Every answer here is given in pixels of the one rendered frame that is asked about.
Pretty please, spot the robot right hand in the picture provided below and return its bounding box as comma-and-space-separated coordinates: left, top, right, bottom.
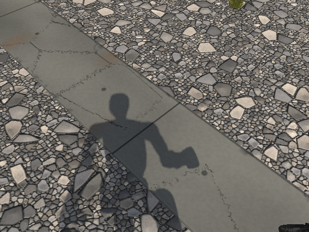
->
278, 222, 309, 232

